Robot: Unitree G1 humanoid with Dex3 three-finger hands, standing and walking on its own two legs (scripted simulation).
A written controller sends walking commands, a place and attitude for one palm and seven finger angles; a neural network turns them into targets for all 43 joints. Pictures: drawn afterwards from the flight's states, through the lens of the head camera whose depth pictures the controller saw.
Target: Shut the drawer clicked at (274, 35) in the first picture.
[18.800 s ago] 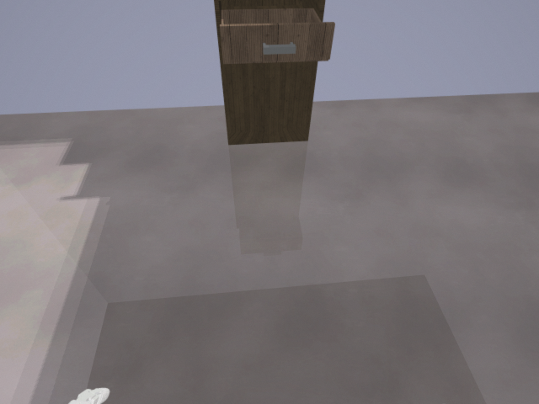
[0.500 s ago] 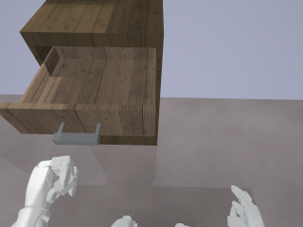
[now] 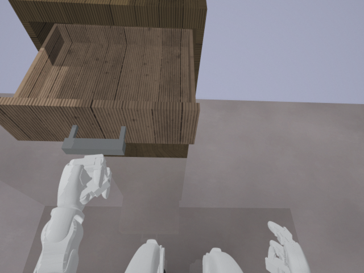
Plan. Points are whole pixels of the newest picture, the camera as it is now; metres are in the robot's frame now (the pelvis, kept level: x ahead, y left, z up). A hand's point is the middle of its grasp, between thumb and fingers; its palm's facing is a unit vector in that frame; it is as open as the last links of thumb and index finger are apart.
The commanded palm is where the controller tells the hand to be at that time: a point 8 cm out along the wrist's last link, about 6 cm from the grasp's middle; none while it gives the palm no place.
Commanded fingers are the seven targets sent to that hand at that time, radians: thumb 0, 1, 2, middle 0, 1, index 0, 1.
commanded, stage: bring the fist close to the handle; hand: left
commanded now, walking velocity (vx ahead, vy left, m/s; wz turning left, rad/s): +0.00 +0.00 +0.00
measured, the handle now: (97, 138) +0.39 +0.21 +0.04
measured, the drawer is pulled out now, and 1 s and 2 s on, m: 0.29 0.25 0.12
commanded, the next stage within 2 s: push the drawer shut in 0.34 s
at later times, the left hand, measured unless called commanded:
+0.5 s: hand (108, 181) +0.29 +0.16 +0.04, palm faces +0.04 -1.00 -0.04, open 3.3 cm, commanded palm +0.28 +0.22 +0.04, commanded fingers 0.00 0.90 0.90 -1.40 -1.60 -1.40 -1.60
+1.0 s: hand (118, 155) +0.35 +0.16 +0.03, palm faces +0.04 -1.00 -0.06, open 3.2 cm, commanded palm +0.34 +0.21 +0.04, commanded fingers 0.00 0.90 0.90 -1.40 -1.60 -1.40 -1.60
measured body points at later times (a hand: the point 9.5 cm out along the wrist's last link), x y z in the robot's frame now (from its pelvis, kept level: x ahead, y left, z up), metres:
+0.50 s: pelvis +0.01 +0.00 +0.00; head +0.09 +0.01 +0.44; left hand +0.28 +0.22 +0.04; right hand +0.18 -0.24 -0.09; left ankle +0.04 +0.09 -0.64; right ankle +0.01 -0.11 -0.64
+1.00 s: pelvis +0.00 -0.02 +0.00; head +0.10 -0.02 +0.44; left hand +0.35 +0.21 +0.04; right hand +0.14 -0.27 -0.11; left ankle +0.04 +0.09 -0.64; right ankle +0.01 -0.11 -0.64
